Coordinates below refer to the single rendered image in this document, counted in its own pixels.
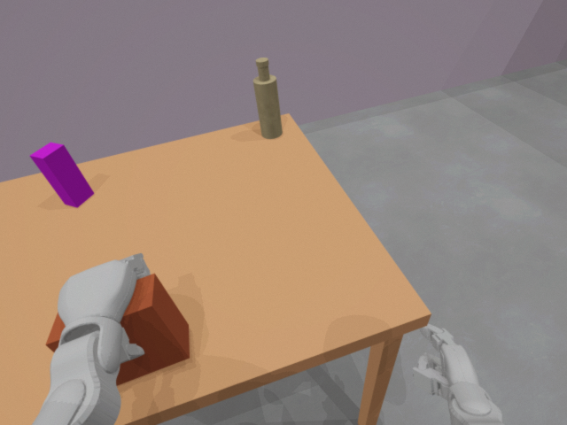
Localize robot left forearm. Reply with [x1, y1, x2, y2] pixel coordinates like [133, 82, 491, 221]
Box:
[32, 316, 122, 425]

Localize robot right hand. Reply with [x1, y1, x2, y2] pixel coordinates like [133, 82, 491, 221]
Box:
[413, 324, 480, 400]

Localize table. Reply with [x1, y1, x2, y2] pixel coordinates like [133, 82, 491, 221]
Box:
[0, 113, 431, 425]

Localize sponge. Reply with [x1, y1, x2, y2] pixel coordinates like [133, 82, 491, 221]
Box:
[46, 274, 190, 386]

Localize robot right forearm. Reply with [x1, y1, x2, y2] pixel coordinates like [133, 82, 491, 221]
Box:
[447, 382, 504, 425]

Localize robot left hand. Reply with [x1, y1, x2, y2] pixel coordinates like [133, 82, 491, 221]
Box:
[58, 253, 150, 363]

